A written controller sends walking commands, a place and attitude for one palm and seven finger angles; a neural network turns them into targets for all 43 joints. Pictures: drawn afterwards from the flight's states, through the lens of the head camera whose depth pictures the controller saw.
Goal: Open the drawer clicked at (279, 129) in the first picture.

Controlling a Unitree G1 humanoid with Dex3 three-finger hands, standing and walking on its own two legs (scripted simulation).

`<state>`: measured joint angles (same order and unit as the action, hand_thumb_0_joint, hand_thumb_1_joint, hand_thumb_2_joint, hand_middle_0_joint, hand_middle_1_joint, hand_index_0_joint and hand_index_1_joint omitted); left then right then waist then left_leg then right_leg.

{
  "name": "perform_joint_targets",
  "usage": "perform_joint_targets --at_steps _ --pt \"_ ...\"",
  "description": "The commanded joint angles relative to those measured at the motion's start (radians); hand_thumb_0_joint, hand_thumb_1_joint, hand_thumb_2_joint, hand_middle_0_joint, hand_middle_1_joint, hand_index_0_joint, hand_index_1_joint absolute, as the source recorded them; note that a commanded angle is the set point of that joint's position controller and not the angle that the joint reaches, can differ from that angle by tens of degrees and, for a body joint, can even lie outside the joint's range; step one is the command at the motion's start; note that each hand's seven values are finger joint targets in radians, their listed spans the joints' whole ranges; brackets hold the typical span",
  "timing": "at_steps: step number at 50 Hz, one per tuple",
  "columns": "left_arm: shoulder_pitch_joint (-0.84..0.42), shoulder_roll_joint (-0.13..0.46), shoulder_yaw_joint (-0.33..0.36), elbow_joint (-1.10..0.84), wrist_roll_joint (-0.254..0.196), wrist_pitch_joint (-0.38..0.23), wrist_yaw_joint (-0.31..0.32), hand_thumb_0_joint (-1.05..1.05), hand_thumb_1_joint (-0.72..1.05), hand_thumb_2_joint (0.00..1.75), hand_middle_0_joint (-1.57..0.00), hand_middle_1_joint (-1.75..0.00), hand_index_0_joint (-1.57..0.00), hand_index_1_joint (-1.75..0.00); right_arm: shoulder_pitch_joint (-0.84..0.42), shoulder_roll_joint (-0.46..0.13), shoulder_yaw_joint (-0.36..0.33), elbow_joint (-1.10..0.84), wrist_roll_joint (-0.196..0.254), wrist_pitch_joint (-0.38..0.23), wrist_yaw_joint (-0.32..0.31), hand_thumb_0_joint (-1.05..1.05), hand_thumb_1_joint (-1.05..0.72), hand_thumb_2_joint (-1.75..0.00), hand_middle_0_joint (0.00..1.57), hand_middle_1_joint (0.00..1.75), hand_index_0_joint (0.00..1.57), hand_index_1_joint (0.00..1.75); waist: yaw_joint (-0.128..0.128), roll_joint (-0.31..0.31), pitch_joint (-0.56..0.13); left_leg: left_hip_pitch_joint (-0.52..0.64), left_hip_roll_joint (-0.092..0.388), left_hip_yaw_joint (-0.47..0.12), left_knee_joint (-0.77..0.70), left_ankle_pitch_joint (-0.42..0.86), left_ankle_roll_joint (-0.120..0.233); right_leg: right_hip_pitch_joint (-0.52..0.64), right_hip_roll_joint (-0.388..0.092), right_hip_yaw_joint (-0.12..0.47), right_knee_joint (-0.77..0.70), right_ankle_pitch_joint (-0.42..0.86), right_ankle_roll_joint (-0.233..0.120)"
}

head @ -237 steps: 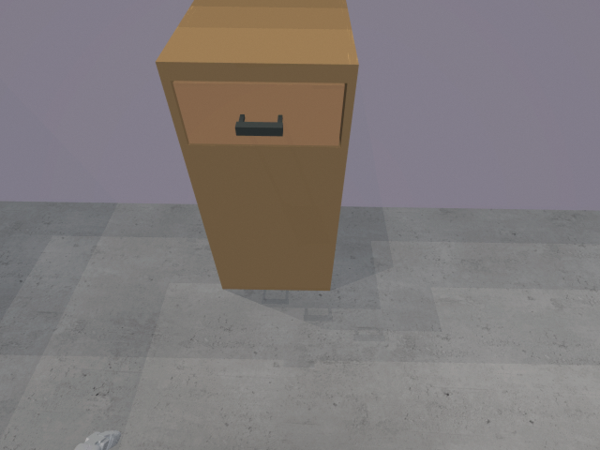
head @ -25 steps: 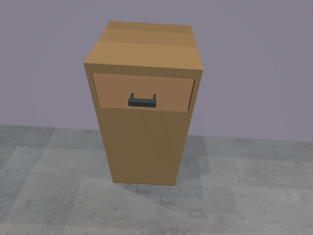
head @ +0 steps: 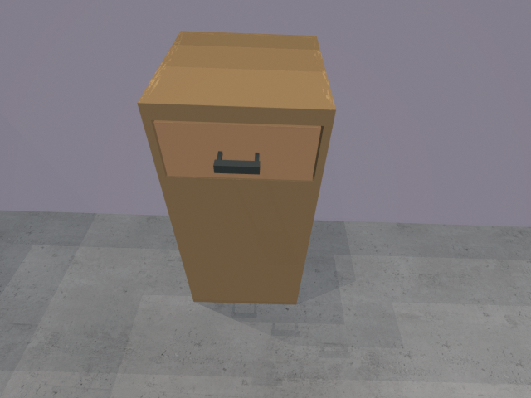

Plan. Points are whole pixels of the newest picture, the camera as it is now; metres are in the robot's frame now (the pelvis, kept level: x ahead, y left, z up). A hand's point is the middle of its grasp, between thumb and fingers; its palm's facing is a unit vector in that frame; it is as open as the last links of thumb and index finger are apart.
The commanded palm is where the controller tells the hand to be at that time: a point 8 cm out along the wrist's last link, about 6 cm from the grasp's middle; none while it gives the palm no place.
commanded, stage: shuffle to correct the standing spot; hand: left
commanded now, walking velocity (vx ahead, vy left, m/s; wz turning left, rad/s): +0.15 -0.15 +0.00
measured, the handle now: (237, 161) +0.62 +0.11 +0.00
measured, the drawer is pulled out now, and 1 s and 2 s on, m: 0.00 0.00 0.00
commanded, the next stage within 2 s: come to a stop and stand still in 0.76 s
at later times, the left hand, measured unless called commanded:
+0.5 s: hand out of the picture +0.05 +0.12 -0.17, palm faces +0.04 -0.97 -0.23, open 7.3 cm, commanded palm none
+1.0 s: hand out of the picture +0.13 +0.04 -0.17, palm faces +0.01 -0.99 -0.17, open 7.3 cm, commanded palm none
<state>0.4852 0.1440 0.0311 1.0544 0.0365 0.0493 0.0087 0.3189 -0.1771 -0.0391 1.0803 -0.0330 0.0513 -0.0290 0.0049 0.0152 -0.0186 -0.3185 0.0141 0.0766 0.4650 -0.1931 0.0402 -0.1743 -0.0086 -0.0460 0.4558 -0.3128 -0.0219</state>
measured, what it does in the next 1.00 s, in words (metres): steps to the right: right foot, then left foot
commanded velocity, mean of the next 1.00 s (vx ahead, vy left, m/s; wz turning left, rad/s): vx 0.11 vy -0.08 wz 0.01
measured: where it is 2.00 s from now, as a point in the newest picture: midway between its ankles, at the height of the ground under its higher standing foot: outside the picture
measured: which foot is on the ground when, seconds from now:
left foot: down 0.00-0.46, up 0.48-0.74, down 0.76-1.00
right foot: down 0.00-0.16, up 0.18-0.42, down 0.44-0.76, up 0.78-1.00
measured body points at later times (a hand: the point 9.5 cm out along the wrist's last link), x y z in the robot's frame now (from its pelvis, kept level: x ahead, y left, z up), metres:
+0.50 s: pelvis +0.02 -0.08 -0.01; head +0.01 -0.09 +0.44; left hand +0.05 +0.17 -0.15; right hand -0.03 -0.29 -0.17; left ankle +0.04 +0.07 -0.72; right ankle +0.05 -0.19 -0.74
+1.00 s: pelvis +0.13 -0.13 +0.00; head +0.15 -0.13 +0.45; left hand +0.13 +0.09 -0.16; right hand +0.09 -0.34 -0.16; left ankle +0.11 -0.01 -0.74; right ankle +0.17 -0.28 -0.72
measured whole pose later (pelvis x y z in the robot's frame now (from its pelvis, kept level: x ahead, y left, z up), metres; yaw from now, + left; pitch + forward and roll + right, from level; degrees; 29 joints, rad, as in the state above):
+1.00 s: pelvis +0.13 -0.13 +0.00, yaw -1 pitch +0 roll +0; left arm 0.32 0.15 0.04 1.06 0.03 0.00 0.00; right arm 0.36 -0.12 -0.02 1.10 -0.03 -0.03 -0.03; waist -0.02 -0.01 0.03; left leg -0.17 0.06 0.14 0.45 -0.27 -0.01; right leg -0.39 -0.10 -0.07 0.65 -0.22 0.02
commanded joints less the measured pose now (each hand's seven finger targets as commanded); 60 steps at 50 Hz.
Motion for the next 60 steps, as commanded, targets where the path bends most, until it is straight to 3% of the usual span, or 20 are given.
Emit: perform_joint_targets --at_steps 1,6,8,9,12,18,21,23,25,27,32,35,36,38,39,45,48,51,55,60 --pt "0.088 0.113 0.033 -0.022 -0.003 -0.016 0.014 0.00 0.90 0.90 -0.20 -0.30 -0.20 -0.30 0.007 -0.038 -0.018 -0.067 0.007 -0.027 -0.013 0.00 -0.90 -0.90 0.20 0.30 0.20 0.30 -0.002 -0.234 0.140 -0.120 -0.003 0.040 0.243 -0.201 -0.028 -0.137 -0.199 0.296 -0.309 -0.386 -0.142" --pt "-0.047 0.083 0.020 -0.051 -0.004 -0.023 0.009 0.00 0.90 0.90 -0.20 -0.30 -0.20 -0.30 0.155 -0.009 -0.008 -0.018 0.010 -0.057 -0.011 0.00 -0.90 -0.90 0.20 0.30 0.20 0.30 -0.079 -0.092 0.131 0.164 0.042 0.047 0.069 -0.172 -0.018 -0.340 -0.119 0.137 -0.116 -0.260 -0.109" --pt "-0.008 0.016 0.008 -0.056 -0.009 -0.025 -0.007 0.00 0.90 0.90 -0.20 -0.30 -0.20 -0.30 0.264 -0.148 -0.040 0.004 -0.001 -0.072 -0.033 0.00 -0.90 -0.90 0.20 0.30 0.20 0.30 -0.094 0.239 0.154 0.226 0.366 -0.446 -0.277 -0.532 0.088 -0.503 0.018 -0.019 0.266 -0.174 -0.017" --pt "-0.056 0.028 0.016 -0.082 0.004 -0.020 -0.015 0.00 0.90 0.90 -0.20 -0.30 -0.20 -0.30 0.247 -0.204 -0.055 -0.003 -0.001 -0.074 -0.038 0.00 -0.90 -0.90 0.20 0.30 0.20 0.30 -0.089 0.213 0.177 0.104 0.471 -0.560 -0.391 -0.667 0.152 -0.489 -0.028 0.030 0.445 -0.153 -0.010" --pt "-0.039 0.027 0.030 -0.059 0.010 -0.016 -0.026 0.00 0.90 0.90 -0.20 -0.30 -0.20 -0.30 0.080 -0.141 -0.038 -0.035 0.001 -0.087 -0.029 0.00 -0.90 -0.90 0.20 0.30 0.20 0.30 -0.002 0.096 0.189 -0.111 0.382 -0.363 -0.373 -0.492 0.129 -0.358 -0.088 0.061 0.545 -0.035 0.005" --pt "-0.069 -0.011 0.026 -0.067 -0.004 -0.026 -0.026 0.00 0.90 0.90 -0.20 -0.30 -0.20 -0.30 0.079 -0.149 -0.059 -0.026 -0.007 -0.076 -0.015 0.00 -0.90 -0.90 0.20 0.30 0.20 0.30 -0.012 0.098 0.112 -0.099 0.280 -0.175 -0.261 -0.387 0.084 -0.121 -0.036 -0.074 0.166 -0.016 0.024" --pt "0.053 0.032 0.039 -0.021 -0.004 -0.030 -0.020 0.00 0.90 0.90 -0.20 -0.30 -0.20 -0.30 0.062 -0.116 -0.059 -0.030 -0.008 -0.056 -0.009 0.00 -0.90 -0.90 0.20 0.30 0.20 0.30 0.046 0.007 0.111 -0.222 0.188 -0.082 -0.058 -0.462 0.022 0.104 -0.007 -0.087 -0.039 -0.001 0.012" --pt "0.093 0.166 0.060 -0.027 0.000 -0.039 0.009 0.00 0.90 0.90 -0.20 -0.30 -0.20 -0.30 0.027 0.011 -0.028 -0.083 0.009 -0.052 0.003 0.00 -0.90 -0.90 0.20 0.30 0.20 0.30 0.073 -0.334 0.106 -0.411 0.012 0.078 0.441 -0.411 -0.023 0.115 -0.333 0.373 -0.336 -0.409 -0.117" --pt "-0.024 0.149 0.057 -0.054 -0.009 -0.056 0.021 0.00 0.90 0.90 -0.20 -0.30 -0.20 -0.30 0.001 -0.030 -0.038 -0.089 0.002 -0.043 0.013 0.00 -0.90 -0.90 0.20 0.30 0.20 0.30 0.019 -0.251 0.134 -0.379 0.073 -0.026 0.660 -0.282 0.000 -0.062 -0.330 0.385 -0.370 -0.434 -0.151" --pt "-0.122 0.097 0.039 -0.074 -0.004 -0.072 0.026 0.00 0.90 0.90 -0.20 -0.30 -0.20 -0.30 0.046 -0.021 -0.039 -0.066 -0.004 -0.040 0.025 0.00 -0.90 -0.90 0.20 0.30 0.20 0.30 -0.035 -0.143 0.135 -0.278 0.096 -0.010 0.648 -0.180 -0.013 -0.138 -0.264 0.193 -0.305 -0.216 -0.140" --pt "-0.062 0.110 0.031 -0.045 0.000 -0.074 0.020 0.00 0.90 0.90 -0.20 -0.30 -0.20 -0.30 0.026 0.014 -0.021 -0.083 0.003 -0.055 0.028 0.00 -0.90 -0.90 0.20 0.30 0.20 0.30 -0.011 -0.141 0.123 -0.120 0.066 0.056 0.316 -0.185 -0.016 -0.122 -0.235 0.140 -0.279 -0.099 -0.171" --pt "-0.071 0.103 0.028 -0.037 -0.008 -0.068 0.011 0.00 0.90 0.90 -0.20 -0.30 -0.20 -0.30 0.122 0.008 -0.008 -0.052 0.004 -0.077 0.017 0.00 -0.90 -0.90 0.20 0.30 0.20 0.30 -0.055 -0.076 0.083 0.127 0.039 0.087 0.059 -0.092 -0.018 -0.200 -0.180 0.106 -0.163 -0.146 -0.139" --pt "-0.063 0.073 0.022 -0.038 -0.014 -0.064 0.003 0.00 0.90 0.90 -0.20 -0.30 -0.20 -0.30 0.171 -0.024 -0.011 -0.030 0.005 -0.085 0.009 0.00 -0.90 -0.90 0.20 0.30 0.20 0.30 -0.066 0.008 0.078 0.228 0.077 0.024 -0.022 -0.123 -0.014 -0.263 -0.128 0.069 -0.051 -0.135 -0.108" --pt "-0.087 0.020 0.012 -0.088 -0.008 -0.065 -0.019 0.00 0.90 0.90 -0.20 -0.30 -0.20 -0.30 0.272 -0.178 -0.049 -0.021 0.003 -0.089 -0.014 0.00 -0.90 -0.90 0.20 0.30 0.20 0.30 -0.094 0.246 0.105 0.314 0.453 -0.523 -0.298 -0.363 0.161 -0.522 -0.012 -0.060 0.351 -0.193 -0.013" --pt "-0.153 0.044 0.022 -0.105 0.009 -0.056 -0.024 0.00 0.90 0.90 -0.20 -0.30 -0.20 -0.30 0.240 -0.185 -0.053 -0.022 0.002 -0.089 -0.018 0.00 -0.90 -0.90 0.20 0.30 0.20 0.30 -0.101 0.184 0.141 0.211 0.470 -0.525 -0.343 -0.442 0.195 -0.518 -0.053 0.005 0.504 -0.185 -0.014" --pt "-0.140 -0.012 0.017 -0.064 -0.004 -0.058 -0.030 0.00 0.90 0.90 -0.20 -0.30 -0.20 -0.30 0.068 -0.086 -0.020 -0.038 0.005 -0.115 -0.017 0.00 -0.90 -0.90 0.20 0.30 0.20 0.30 -0.012 0.078 0.087 0.104 0.270 -0.099 -0.249 0.139 0.130 -0.301 -0.108 -0.006 0.351 0.032 0.039" --pt "-0.099 -0.029 0.000 -0.022 -0.014 -0.064 -0.007 0.00 0.90 0.90 -0.20 -0.30 -0.20 -0.30 0.050 -0.072 -0.011 -0.016 0.009 -0.095 -0.013 0.00 -0.90 -0.90 0.20 0.30 0.20 0.30 0.004 0.084 0.059 0.069 0.204 -0.016 -0.107 0.276 0.081 -0.095 -0.058 -0.068 0.129 0.128 0.053" --pt "-0.021 0.111 0.022 0.005 -0.014 -0.079 0.021 0.00 0.90 0.90 -0.20 -0.30 -0.20 -0.30 0.070 -0.018 -0.009 -0.013 0.027 -0.078 -0.002 0.00 -0.90 -0.90 0.20 0.30 0.20 0.30 0.020 -0.113 0.002 -0.039 0.074 0.033 0.052 -0.087 -0.039 0.123 -0.221 0.104 -0.021 0.605 0.011" --pt "-0.083 0.173 0.042 -0.018 -0.010 -0.068 0.043 0.00 0.90 0.90 -0.20 -0.30 -0.20 -0.30 0.051 -0.012 -0.026 -0.027 0.028 -0.028 -0.004 0.00 -0.90 -0.90 0.20 0.30 0.20 0.30 0.031 -0.319 -0.018 -0.105 0.020 0.004 0.426 -0.376 -0.067 0.132 -0.376 0.181 -0.009 1.138 -0.137" --pt "-0.189 0.195 0.069 -0.076 0.001 -0.044 0.060 0.00 0.90 0.90 -0.20 -0.30 -0.20 -0.30 -0.047 -0.020 -0.036 -0.076 0.024 -0.001 0.015 0.00 -0.90 -0.90 0.20 0.30 0.20 0.30 0.027 -0.205 -0.010 -0.119 0.009 -0.072 0.511 -0.319 -0.072 0.042 -0.378 0.118 -0.045 0.830 -0.162"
